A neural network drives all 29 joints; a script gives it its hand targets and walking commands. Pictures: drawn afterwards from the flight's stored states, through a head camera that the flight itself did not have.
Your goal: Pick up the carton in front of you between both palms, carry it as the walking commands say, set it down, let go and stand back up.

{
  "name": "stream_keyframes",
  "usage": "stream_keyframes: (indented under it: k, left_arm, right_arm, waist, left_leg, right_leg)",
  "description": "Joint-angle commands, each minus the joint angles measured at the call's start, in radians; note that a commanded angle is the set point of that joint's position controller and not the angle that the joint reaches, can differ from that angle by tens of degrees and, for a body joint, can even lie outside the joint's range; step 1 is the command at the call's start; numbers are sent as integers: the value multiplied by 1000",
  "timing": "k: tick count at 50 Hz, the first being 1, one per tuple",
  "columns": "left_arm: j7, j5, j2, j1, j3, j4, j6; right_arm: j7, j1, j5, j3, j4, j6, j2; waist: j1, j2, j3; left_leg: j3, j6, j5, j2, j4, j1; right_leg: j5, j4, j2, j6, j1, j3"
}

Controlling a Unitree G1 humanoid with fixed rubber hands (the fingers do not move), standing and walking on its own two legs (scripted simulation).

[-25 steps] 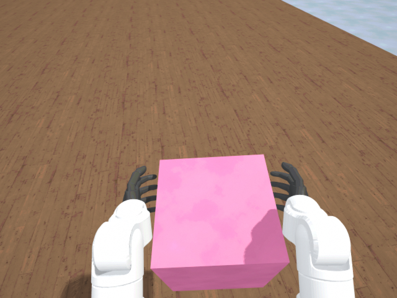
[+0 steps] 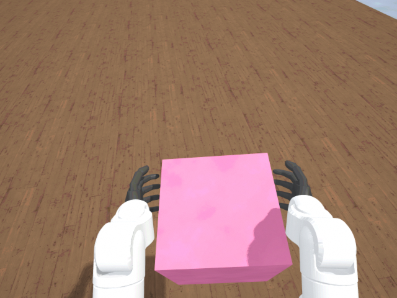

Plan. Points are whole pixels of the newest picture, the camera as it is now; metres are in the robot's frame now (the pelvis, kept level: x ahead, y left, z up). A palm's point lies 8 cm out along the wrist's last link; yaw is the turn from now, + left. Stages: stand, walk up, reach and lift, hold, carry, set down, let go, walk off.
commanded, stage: carry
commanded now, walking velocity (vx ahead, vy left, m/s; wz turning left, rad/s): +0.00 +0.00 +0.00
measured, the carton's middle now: (218, 225) +0.29 +0.00 -0.03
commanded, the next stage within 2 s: none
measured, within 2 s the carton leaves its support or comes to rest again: neither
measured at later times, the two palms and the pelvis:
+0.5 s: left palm (142, 145) +0.40 +0.15 +0.11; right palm (277, 139) +0.40 -0.13 +0.12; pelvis +0.14 +0.01 +0.01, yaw -1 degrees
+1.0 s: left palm (142, 153) +0.39 +0.15 +0.10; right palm (277, 148) +0.39 -0.13 +0.10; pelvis +0.13 +0.01 +0.00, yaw +0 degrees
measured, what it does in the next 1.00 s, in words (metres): walks ahead: left foot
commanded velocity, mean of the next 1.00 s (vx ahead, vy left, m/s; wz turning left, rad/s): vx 0.00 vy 0.00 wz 0.00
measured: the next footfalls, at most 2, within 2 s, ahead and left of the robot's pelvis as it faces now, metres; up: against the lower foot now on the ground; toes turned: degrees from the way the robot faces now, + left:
left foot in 0.14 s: +0.11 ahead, +0.12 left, +0.00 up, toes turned -3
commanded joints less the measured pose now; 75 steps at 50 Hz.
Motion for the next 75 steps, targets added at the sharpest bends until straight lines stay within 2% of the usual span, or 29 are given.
stream_keyframes:
  k: [1, 2, 3, 5, 6, 8, 9, 10, 13, 15, 19, 24, 32, 40, 44, 47, 55, 59, 63, 66, 75]
  left_arm:
    - [-222, -315, -989, -349, -477, -179, -35]
    - [-226, -321, -1010, -366, -486, -194, -44]
    - [-231, -329, -1024, -378, -497, -211, -50]
    - [-237, -331, -1011, -375, -503, -208, -52]
    - [-238, -323, -997, -362, -496, -193, -50]
    - [-231, -307, -960, -342, -488, -168, -36]
    - [-227, -304, -946, -357, -493, -164, -28]
    - [-223, -302, -934, -358, -492, -153, -21]
    - [-214, -282, -885, -314, -462, -84, 5]
    - [-207, -273, -864, -322, -448, -60, 15]
    - [-201, -261, -882, -363, -433, -26, 17]
    - [-210, -293, -965, -422, -447, -62, -3]
    - [-211, -292, -969, -379, -458, -87, -17]
    - [-216, -291, -948, -380, -462, -74, -7]
    - [-227, -277, -930, -373, -460, -12, -5]
    - [-252, -265, -938, -401, -470, 46, -23]
    - [-376, -239, -1043, -531, -484, 218, -185]
    - [-413, -226, -1054, -526, -492, 273, -256]
    - [-439, -179, -1023, -503, -461, 357, -322]
    - [-455, -140, -994, -503, -424, 421, -377]
    - [-484, -59, -908, -570, -318, 613, -568]
  right_arm:
    - [218, -350, 314, 548, -117, -36, 1022]
    - [223, -345, 313, 549, -113, -44, 1047]
    - [224, -335, 310, 545, -116, -53, 1060]
    - [222, -309, 298, 527, -110, -63, 1057]
    - [221, -304, 293, 518, -110, -61, 1046]
    - [222, -316, 294, 514, -116, -51, 1004]
    - [221, -327, 292, 510, -107, -45, 981]
    - [219, -327, 289, 510, -99, -38, 973]
    - [217, -290, 278, 479, -27, -10, 922]
    - [216, -284, 271, 456, 5, -1, 895]
    - [218, -330, 278, 449, 38, 3, 903]
    - [222, -416, 313, 480, -26, -20, 993]
    - [218, -362, 299, 480, -36, -33, 1006]
    - [224, -350, 288, 471, -13, -23, 979]
    - [236, -342, 276, 475, 38, -20, 955]
    - [263, -367, 268, 492, 91, -35, 962]
    - [380, -521, 262, 523, 238, -190, 1070]
    - [414, -506, 243, 526, 305, -260, 1083]
    - [444, -480, 195, 488, 390, -327, 1051]
    - [462, -479, 156, 450, 453, -383, 1020]
    - [490, -563, 71, 358, 623, -579, 931]
  waist:
    - [5, -215, -392]
    - [5, -227, -397]
    - [1, -205, -411]
    - [-14, -148, -401]
    - [-15, -124, -391]
    - [-9, -38, -380]
    - [-4, -4, -354]
    - [-5, -19, -348]
    - [-11, -13, -336]
    - [-11, 1, -320]
    - [-11, -8, -290]
    - [-12, -40, -319]
    - [-12, -50, -382]
    - [-12, -32, -336]
    - [-12, -37, -314]
    - [-13, -38, -281]
    - [-13, -50, -227]
    - [-13, -54, -277]
    - [-13, -49, -294]
    - [-13, -50, -272]
    - [-12, -47, -251]
  left_leg:
    - [-25, 17, 6, -29, -212, -138]
    - [-12, 20, 48, -34, -271, -105]
    - [6, 25, 109, -33, -327, -63]
    - [20, 24, 356, -3, -463, 40]
    - [5, 27, 448, 23, -469, 87]
    - [-55, 43, 614, 102, -456, 126]
    - [-59, 47, 689, 114, -420, 82]
    - [-32, 41, 696, 111, -380, 74]
    - [-35, 34, 848, 104, -356, 77]
    - [-32, 35, 938, 96, -333, 63]
    - [-20, 32, 1000, 87, -321, 67]
    - [-11, 30, 947, 74, -317, 81]
    - [-2, 35, 914, 61, -299, 118]
    - [-6, 36, 872, 75, -319, 107]
    - [-8, 39, 790, 80, -322, 87]
    - [-12, 43, 712, 85, -338, 64]
    - [-33, 61, 443, 80, -408, 5]
    - [-31, 64, 446, 75, -404, 31]
    - [-29, 64, 472, 79, -400, 37]
    - [-29, 65, 440, 79, -409, 17]
    - [-32, 64, 377, 75, -425, -10]
  right_leg:
    - [560, -172, -243, -46, 495, 219]
    - [479, -172, -231, -41, 480, 212]
    - [406, -160, -230, -41, 473, 200]
    - [277, -128, -213, -4, 403, 152]
    - [224, -105, -195, 14, 353, 130]
    - [133, -63, -150, 49, 301, 105]
    - [145, -68, -130, 63, 315, 115]
    - [226, -62, -132, 64, 323, 116]
    - [382, 27, -133, 67, 336, 121]
    - [417, 51, -127, 73, 326, 112]
    - [423, 63, -111, 85, 294, 110]
    - [459, 57, -108, 86, 322, 117]
    - [519, 68, -108, 74, 360, 127]
    - [420, 49, -111, 72, 331, 137]
    - [374, 49, -121, 64, 316, 145]
    - [294, 33, -123, 65, 290, 147]
    - [78, -40, -130, 57, 256, 171]
    - [94, -47, -131, 53, 271, 176]
    - [115, -40, -130, 53, 275, 174]
    - [89, -47, -128, 54, 263, 175]
    - [32, -66, -123, 53, 249, 178]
